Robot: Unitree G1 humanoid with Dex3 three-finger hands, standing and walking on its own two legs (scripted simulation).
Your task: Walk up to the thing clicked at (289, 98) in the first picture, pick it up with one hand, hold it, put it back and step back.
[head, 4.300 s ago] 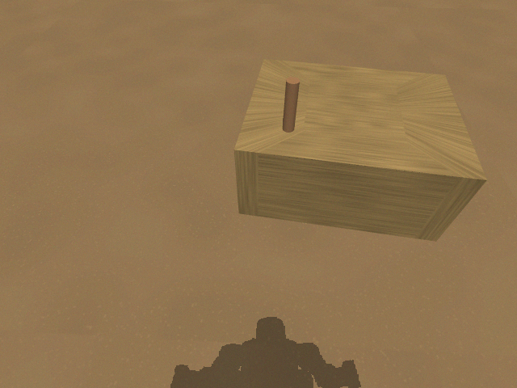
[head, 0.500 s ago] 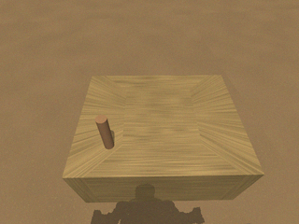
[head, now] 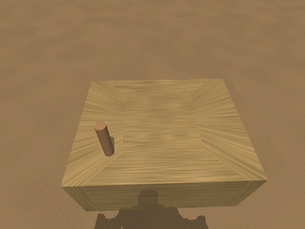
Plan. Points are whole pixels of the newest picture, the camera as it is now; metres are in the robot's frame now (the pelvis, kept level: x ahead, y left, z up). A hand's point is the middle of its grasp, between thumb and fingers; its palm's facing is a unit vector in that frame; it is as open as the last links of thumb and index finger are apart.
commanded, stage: walk up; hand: left
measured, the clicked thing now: (105, 140) +0.53 +0.23 -0.25
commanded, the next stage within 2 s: stand in 0.14 s
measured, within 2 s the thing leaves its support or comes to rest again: neither
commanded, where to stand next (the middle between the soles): +0.05 +0.02 m, yaw +0 degrees
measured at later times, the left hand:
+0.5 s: hand out of the picture +0.08 +0.25 -0.15, palm faces -0.02 -0.94 -0.34, open 7.4 cm
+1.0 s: hand out of the picture +0.06 +0.24 -0.15, palm faces -0.04 -0.94 -0.35, open 7.4 cm
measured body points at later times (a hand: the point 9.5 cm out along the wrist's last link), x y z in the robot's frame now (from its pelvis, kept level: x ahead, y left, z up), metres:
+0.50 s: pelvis -0.01 -0.01 +0.00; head -0.01 -0.01 +0.45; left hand +0.08 +0.30 -0.13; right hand +0.07 -0.31 -0.13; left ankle -0.02 +0.15 -0.74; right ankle +0.02 -0.13 -0.74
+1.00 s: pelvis -0.01 -0.01 +0.00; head +0.00 -0.02 +0.45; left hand +0.07 +0.29 -0.13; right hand +0.04 -0.32 -0.14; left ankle -0.02 +0.15 -0.74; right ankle +0.02 -0.13 -0.74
